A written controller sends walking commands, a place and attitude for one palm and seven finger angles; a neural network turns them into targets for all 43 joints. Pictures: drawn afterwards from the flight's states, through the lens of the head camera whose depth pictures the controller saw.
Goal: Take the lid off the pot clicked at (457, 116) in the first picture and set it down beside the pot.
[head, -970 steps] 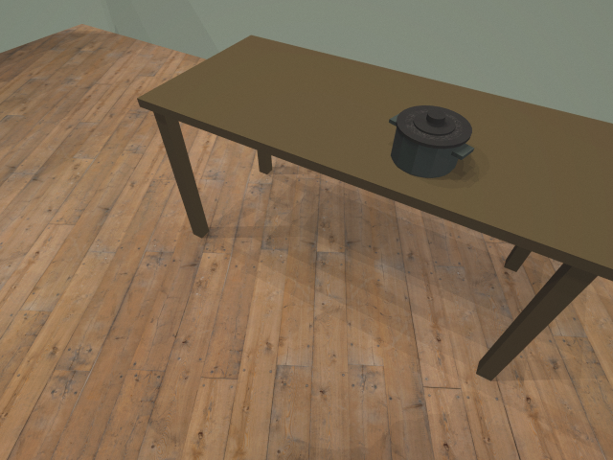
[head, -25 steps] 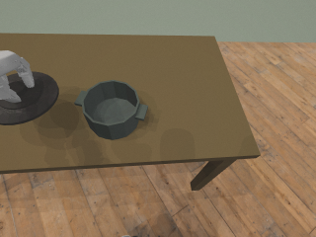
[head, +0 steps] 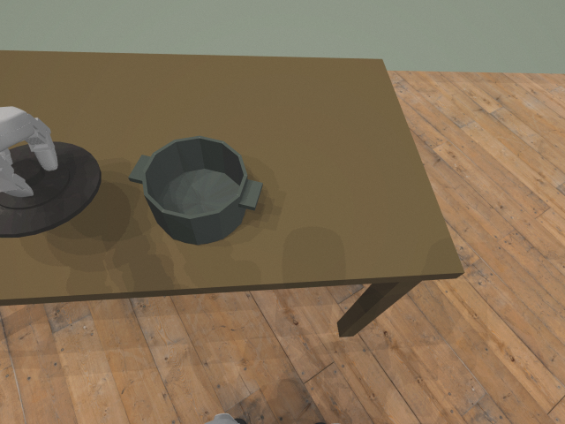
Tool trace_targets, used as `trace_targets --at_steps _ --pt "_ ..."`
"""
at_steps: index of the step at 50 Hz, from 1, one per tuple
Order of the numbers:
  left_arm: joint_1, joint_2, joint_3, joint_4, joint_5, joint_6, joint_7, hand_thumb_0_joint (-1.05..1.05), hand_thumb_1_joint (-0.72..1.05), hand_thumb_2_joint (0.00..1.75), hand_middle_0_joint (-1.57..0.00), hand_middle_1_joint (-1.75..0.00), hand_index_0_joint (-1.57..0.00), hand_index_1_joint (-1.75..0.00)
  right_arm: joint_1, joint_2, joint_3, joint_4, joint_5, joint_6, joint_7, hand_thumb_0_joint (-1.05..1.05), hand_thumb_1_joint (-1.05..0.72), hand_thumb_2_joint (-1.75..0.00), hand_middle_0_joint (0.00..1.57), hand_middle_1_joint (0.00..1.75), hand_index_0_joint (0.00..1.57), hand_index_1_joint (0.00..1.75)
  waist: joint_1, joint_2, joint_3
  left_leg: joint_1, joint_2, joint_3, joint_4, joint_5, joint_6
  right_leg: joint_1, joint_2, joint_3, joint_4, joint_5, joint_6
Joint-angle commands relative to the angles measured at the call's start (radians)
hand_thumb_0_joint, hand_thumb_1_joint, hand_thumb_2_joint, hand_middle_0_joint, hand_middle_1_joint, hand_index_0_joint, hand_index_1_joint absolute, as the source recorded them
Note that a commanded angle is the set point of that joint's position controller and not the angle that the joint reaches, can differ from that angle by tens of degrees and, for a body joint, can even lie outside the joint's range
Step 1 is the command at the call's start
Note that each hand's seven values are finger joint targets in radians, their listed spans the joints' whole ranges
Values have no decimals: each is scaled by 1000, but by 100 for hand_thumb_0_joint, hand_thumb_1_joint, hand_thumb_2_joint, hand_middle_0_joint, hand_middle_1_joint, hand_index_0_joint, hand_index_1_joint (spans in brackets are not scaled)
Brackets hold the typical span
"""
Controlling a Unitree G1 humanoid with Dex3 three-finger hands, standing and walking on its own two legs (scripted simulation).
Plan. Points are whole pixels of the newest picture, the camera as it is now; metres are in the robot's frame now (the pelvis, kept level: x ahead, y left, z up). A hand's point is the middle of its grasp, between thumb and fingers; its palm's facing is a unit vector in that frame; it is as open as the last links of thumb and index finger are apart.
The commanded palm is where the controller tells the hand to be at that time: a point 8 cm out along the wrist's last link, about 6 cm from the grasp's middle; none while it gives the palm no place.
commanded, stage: lower the lid onto the table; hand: left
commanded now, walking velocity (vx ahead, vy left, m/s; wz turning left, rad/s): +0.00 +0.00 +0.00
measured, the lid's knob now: (25, 173) +0.46 +0.35 +0.04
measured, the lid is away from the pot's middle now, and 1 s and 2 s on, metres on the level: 0.23 0.24 0.26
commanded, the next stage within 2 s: open the fingers wide in 1.38 s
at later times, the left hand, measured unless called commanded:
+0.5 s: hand (23, 182) +0.45 +0.35 +0.04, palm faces -0.48 -0.09 -0.87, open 7.0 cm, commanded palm +0.51 +0.35 +0.10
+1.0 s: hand (30, 192) +0.45 +0.36 +0.01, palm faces -0.49 -0.08 -0.87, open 7.0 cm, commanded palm +0.53 +0.35 +0.07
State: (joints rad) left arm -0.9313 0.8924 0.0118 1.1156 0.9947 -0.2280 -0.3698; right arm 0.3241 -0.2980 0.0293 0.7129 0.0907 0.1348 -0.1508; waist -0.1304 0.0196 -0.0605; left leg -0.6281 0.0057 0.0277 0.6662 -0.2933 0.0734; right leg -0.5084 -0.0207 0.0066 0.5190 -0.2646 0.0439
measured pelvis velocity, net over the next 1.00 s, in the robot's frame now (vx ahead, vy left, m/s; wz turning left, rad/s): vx -0.01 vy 0.02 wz -0.02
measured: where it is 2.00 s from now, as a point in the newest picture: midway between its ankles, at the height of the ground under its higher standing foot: outside the picture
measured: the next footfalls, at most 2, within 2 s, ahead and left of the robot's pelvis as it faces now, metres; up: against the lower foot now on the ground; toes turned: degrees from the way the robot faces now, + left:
none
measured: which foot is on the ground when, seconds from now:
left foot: down 0.00-1.00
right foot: down 0.00-1.00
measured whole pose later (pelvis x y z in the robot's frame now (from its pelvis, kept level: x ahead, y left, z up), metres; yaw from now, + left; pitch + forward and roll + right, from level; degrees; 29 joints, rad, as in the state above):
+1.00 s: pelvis -0.01 +0.02 -0.02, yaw -1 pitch +19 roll -6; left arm -0.95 0.89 0.01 1.19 1.04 -0.25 -0.27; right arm 0.35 -0.29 0.05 0.69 0.07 0.16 -0.14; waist -0.17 0.02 -0.08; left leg -0.82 0.01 0.03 0.83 -0.34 0.11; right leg -0.69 -0.02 0.01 0.65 -0.31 0.02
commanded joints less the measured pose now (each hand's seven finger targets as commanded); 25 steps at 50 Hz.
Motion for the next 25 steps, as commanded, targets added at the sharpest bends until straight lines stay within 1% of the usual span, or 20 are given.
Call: trace_targets --at_steps 1,2,4,6,7,9,10,11,12,13,14,15,16,17,18,20,21,22,24,25 --pt "-488 376 100 -212 -27 -6 56 0 83 62 -94 -108 -93 -106 119 -201 -62 -44 -2 -20 -21 0 -90 -90 20 30 20 30 -1 191 -443 489 17 -53 -23 459 -3 -50 73 -79 -11 203 -76" --pt "-510 358 83 -241 -31 -5 53 0 83 62 -94 -108 -93 -106 120 -203 -65 -42 -2 -20 -21 0 -90 -90 20 30 20 30 -5 203 -453 491 18 -50 -29 438 -2 -56 72 -78 -13 194 -76" --pt "-498 374 95 -227 -27 -6 59 0 83 62 -94 -108 -93 -106 123 -204 -63 -42 -1 -22 -23 0 -90 -90 20 30 20 30 -3 188 -435 472 16 -52 -28 406 -1 -60 72 -79 -11 178 -78" --pt "-507 377 101 -251 -29 -12 63 0 83 62 -94 -108 -93 -106 125 -202 -64 -37 -3 -25 -23 0 -90 -90 20 30 20 30 -2 218 -468 502 20 -53 -17 460 -1 -56 72 -75 -4 203 -78" --pt "-501 377 102 -247 -28 -12 65 0 83 62 -94 -108 -93 -106 131 -203 -66 -39 -4 -24 -25 0 -90 -90 20 30 20 30 -6 195 -474 496 19 -54 -18 456 -2 -59 74 -77 -3 200 -76" --pt "-477 370 93 -197 -31 -8 66 0 83 62 -94 -108 -93 -106 123 -205 -59 -40 2 -26 -26 0 -90 -90 20 30 20 30 -8 163 -416 437 18 -49 -24 373 0 -71 73 -79 1 161 -77" --pt "-474 355 81 -210 -32 -15 65 0 83 62 -94 -108 -93 -106 117 -204 -58 -43 4 -31 -27 0 -90 -90 20 30 20 30 -7 177 -416 435 18 -44 -23 374 1 -78 72 -74 2 166 -79" --pt "-473 377 93 -203 -26 -14 69 0 83 62 -94 -108 -93 -106 124 -208 -57 -41 1 -27 -30 0 -90 -90 20 30 20 30 -8 175 -424 433 16 -46 -17 356 3 -79 73 -75 6 152 -77" --pt "-485 347 65 -204 -26 -9 69 0 83 62 -94 -108 -93 -106 123 -203 -56 -41 5 -29 -28 0 -90 -90 20 30 20 30 -12 188 -410 427 18 -48 -21 344 -1 -92 73 -78 8 140 -79" --pt "-494 347 66 -222 -23 -12 71 0 83 62 -94 -108 -93 -106 128 -207 -58 -41 2 -30 -29 0 -90 -90 20 30 20 30 -13 193 -425 438 19 -52 -24 337 -1 -101 75 -78 9 130 -80" --pt "-491 389 99 -225 -21 -15 76 0 83 62 -94 -108 -93 -106 130 -206 -58 -41 1 -33 -30 0 -90 -90 20 30 20 30 -7 203 -440 440 19 -48 -13 333 3 -90 73 -73 10 136 -79" --pt "-498 423 128 -255 -20 -26 81 0 83 62 -94 -108 -93 -106 129 -208 -56 -44 -1 -35 -34 0 -90 -90 20 30 20 30 -1 200 -479 454 21 -52 -6 387 2 -69 71 -72 18 173 -81" --pt "-504 430 132 -262 -20 -25 86 0 83 62 -94 -108 -93 -106 138 -206 -58 -46 -5 -33 -36 0 -90 -90 20 30 20 30 -7 206 -517 466 16 -49 2 414 3 -54 74 -68 24 194 -76" --pt "-499 432 137 -254 -17 -26 90 0 83 62 -94 -108 -93 -106 138 -206 -58 -44 -6 -31 -37 0 -90 -90 20 30 20 30 -6 223 -510 472 17 -56 6 438 -3 -72 73 -75 28 194 -78" --pt "-484 393 111 -228 -20 -21 90 0 83 62 -94 -108 -93 -106 134 -202 -58 -43 -4 -31 -35 0 -90 -90 20 30 20 30 -12 228 -474 467 21 -55 5 431 -7 -102 74 -81 29 176 -78" --pt "-463 407 124 -208 -17 -26 96 0 83 62 -94 -108 -93 -106 133 -206 -55 -47 -7 -30 -32 0 -90 -90 20 30 20 30 -5 212 -456 450 19 -56 10 446 -4 -108 75 -78 30 181 -79" --pt "-455 394 110 -181 -17 -19 96 0 83 62 -94 -108 -93 -106 137 -207 -53 -43 -6 -27 -31 0 -90 -90 20 30 20 30 -11 190 -440 431 19 -54 14 425 -4 -112 76 -81 37 169 -77" --pt "-472 395 107 -199 -13 -17 97 0 83 62 -94 -108 -93 -106 139 -210 -56 -42 -9 -24 -29 0 -90 -90 20 30 20 30 -12 206 -452 433 19 -55 15 417 -4 -118 76 -80 37 167 -77" --pt "-466 383 97 -179 -5 -15 100 0 83 62 -94 -108 -93 -106 145 -210 -56 -43 -10 -22 -27 0 -90 -90 20 30 20 30 -17 199 -445 430 20 -59 19 393 -5 -145 77 -82 40 142 -78" --pt "-472 389 104 -195 -4 -23 100 0 83 62 -94 -108 -93 -106 142 -210 -55 -46 -10 -23 -28 0 -90 -90 20 30 20 30 -12 210 -458 440 23 -60 22 433 -6 -143 77 -79 44 159 -80"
